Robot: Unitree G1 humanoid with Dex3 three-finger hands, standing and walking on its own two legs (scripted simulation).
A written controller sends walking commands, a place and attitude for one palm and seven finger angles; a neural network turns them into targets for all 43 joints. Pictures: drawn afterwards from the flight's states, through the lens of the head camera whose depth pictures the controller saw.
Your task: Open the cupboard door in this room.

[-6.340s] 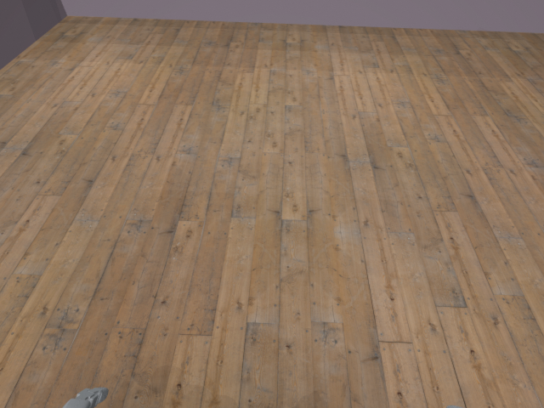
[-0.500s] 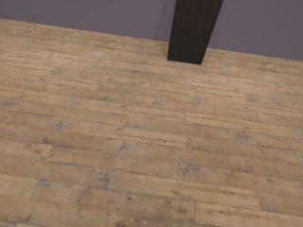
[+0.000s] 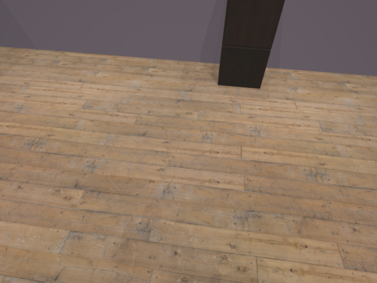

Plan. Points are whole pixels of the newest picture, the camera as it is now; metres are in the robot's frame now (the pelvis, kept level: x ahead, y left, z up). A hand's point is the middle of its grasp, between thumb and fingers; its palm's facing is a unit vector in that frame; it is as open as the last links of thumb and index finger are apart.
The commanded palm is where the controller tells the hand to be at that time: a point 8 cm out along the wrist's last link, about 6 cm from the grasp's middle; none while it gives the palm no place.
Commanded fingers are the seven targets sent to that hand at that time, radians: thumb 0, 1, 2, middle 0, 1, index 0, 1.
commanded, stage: turn or walk to find it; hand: left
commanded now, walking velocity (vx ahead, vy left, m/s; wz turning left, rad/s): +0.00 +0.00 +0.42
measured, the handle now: out of the picture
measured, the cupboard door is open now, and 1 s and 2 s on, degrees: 0 0 0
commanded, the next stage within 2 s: stand and wait in 0.28 s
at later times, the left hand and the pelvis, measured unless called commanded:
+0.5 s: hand out of the picture +0.03 +0.21 -0.18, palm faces +0.12 -0.97 -0.22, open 7.4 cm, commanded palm none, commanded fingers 0.00 0.90 0.90 -0.20 -0.30 -0.20 -0.30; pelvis -0.01 +0.01 +0.00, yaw +6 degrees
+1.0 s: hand out of the picture -0.01 +0.13 -0.17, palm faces +0.16 -0.97 -0.19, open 7.4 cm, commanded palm none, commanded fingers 0.00 0.90 0.90 -0.20 -0.30 -0.20 -0.30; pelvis +0.01 -0.04 +0.00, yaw +8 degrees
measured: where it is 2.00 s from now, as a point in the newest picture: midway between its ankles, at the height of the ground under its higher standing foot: outside the picture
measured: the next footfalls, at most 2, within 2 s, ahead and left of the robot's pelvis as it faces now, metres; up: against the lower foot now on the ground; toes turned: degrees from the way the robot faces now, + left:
right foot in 0.64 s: +0.02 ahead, -0.13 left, +0.00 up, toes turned +6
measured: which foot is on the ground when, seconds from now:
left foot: down 0.00-1.00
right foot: down 0.00-0.34, up 0.36-0.62, down 0.64-1.00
